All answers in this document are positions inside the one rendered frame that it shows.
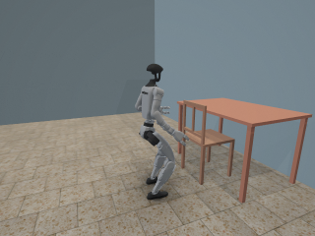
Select left robot hand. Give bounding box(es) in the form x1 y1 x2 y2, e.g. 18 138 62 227
159 106 170 114

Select right robot hand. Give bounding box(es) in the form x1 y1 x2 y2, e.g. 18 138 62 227
173 131 189 146

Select robot right upper arm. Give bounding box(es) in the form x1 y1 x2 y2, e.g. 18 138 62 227
151 87 164 119

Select chair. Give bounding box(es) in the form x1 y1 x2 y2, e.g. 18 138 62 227
181 100 235 185

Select robot head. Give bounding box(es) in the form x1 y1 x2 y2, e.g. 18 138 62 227
145 63 163 88

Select robot right shin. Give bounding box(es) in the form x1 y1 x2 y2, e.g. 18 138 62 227
152 161 176 195

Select robot left upper arm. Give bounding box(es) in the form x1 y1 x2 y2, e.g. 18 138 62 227
135 87 144 111

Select table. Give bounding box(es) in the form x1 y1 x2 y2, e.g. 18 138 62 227
177 97 312 204

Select robot right forearm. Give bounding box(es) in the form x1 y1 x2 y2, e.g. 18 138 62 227
154 111 176 136

